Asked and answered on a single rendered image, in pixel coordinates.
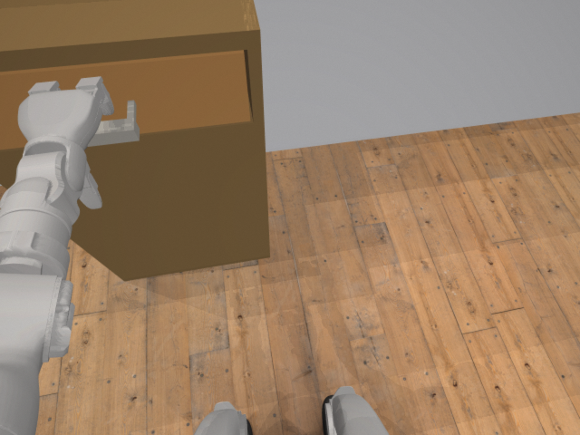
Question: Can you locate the cabinet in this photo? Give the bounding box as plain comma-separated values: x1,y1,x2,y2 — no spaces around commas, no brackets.
0,0,270,281

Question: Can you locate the right robot thigh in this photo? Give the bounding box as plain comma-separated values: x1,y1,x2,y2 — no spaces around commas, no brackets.
325,394,389,435

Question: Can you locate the handle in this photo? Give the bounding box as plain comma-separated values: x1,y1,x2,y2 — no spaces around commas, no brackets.
87,100,140,147

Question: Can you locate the left robot forearm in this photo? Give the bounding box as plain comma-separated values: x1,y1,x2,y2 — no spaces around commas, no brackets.
0,136,87,280

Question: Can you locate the left robot hand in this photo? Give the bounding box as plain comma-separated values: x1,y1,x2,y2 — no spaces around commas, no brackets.
18,76,114,209

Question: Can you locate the drawer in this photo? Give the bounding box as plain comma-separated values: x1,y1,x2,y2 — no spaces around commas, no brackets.
0,50,250,150

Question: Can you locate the left robot upper arm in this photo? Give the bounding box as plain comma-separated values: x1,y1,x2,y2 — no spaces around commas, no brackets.
0,273,75,435

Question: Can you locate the robot right shin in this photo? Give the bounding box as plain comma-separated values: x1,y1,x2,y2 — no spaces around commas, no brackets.
332,386,356,399

